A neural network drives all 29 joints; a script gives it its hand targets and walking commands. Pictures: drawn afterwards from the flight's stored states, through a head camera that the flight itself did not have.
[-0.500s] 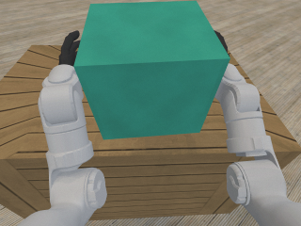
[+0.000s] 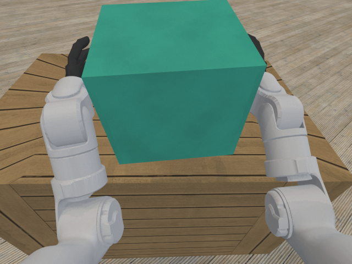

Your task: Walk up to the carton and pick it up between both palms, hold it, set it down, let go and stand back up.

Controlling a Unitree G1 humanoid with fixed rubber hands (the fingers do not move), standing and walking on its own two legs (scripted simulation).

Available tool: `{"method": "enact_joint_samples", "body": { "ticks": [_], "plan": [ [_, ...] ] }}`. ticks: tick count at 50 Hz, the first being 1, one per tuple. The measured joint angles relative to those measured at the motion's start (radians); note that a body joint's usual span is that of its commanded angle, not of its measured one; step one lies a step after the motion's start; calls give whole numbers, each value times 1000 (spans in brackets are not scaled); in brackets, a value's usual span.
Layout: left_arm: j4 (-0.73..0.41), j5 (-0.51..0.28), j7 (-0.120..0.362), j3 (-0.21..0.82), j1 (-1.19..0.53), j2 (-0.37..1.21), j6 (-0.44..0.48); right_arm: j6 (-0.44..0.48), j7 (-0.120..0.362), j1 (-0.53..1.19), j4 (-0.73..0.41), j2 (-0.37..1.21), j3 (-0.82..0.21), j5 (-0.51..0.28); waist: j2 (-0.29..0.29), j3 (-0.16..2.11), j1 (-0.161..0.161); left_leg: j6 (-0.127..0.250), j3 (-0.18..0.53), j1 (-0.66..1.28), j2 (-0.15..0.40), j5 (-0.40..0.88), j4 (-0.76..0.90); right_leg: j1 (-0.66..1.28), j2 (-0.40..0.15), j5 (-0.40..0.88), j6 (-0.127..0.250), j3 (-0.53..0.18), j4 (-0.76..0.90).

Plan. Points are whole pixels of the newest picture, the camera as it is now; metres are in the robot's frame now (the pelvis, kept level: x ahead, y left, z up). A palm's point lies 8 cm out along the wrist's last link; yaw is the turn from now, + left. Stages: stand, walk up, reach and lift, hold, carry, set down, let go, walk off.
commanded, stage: hold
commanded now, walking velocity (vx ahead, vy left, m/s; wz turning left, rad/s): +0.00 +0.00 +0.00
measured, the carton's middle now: (171, 84) +0.38 +0.00 +0.25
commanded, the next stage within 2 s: set down in 1.54 s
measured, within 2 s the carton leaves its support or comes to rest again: neither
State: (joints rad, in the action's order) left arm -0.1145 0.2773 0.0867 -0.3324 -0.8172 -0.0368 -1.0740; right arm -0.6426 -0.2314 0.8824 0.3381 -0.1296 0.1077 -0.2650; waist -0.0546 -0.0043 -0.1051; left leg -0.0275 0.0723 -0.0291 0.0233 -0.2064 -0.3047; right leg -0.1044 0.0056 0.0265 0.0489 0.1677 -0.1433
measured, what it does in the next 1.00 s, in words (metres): stands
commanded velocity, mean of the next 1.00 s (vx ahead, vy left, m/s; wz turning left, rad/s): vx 0.00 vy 0.00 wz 0.00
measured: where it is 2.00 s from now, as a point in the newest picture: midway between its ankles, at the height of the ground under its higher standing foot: outside the picture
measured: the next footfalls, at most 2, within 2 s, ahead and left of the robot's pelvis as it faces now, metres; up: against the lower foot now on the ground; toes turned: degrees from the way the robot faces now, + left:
none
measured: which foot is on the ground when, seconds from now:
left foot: down 0.00-1.00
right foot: down 0.00-1.00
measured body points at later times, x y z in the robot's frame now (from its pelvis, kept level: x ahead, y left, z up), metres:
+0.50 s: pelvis +0.00 +0.00 +0.00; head -0.02 +0.03 +0.45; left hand +0.38 +0.17 +0.27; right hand +0.39 -0.16 +0.27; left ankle -0.02 +0.14 -0.75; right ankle +0.08 -0.09 -0.75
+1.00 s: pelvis +0.01 +0.00 +0.00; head -0.02 +0.03 +0.45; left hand +0.38 +0.17 +0.27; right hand +0.39 -0.16 +0.27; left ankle -0.02 +0.14 -0.75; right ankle +0.08 -0.09 -0.75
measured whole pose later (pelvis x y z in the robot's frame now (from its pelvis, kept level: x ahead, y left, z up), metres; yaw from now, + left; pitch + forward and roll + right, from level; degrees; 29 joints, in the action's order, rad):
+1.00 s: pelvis +0.01 +0.00 +0.00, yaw +0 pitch -5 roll -1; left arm -0.20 0.29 0.10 -0.32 -0.79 -0.03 -1.12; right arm -0.68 -0.26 0.86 0.28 -0.15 0.07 -0.32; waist -0.05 -0.01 -0.10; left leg -0.02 0.07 0.00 0.03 -0.21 -0.30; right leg -0.07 0.01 0.02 0.04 0.16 -0.13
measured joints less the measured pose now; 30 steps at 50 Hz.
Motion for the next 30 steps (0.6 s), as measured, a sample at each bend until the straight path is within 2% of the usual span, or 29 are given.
{"method": "enact_joint_samples", "body": {
  "ticks": [30],
  "plan": [
    [-66,4,7,4,28,5,-33,-26,-22,-18,-45,-12,-26,-39,2,-7,10,2,-5,23,1,-6,6,22,2,-4,-4,-5,6]
  ]
}}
